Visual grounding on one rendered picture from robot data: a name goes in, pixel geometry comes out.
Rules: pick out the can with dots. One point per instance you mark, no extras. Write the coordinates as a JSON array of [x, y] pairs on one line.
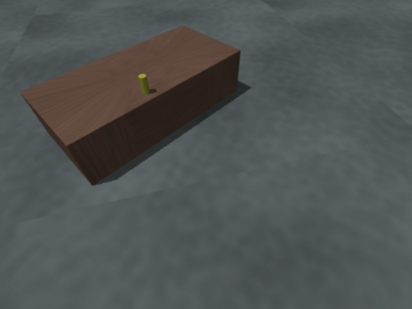
[[144, 83]]

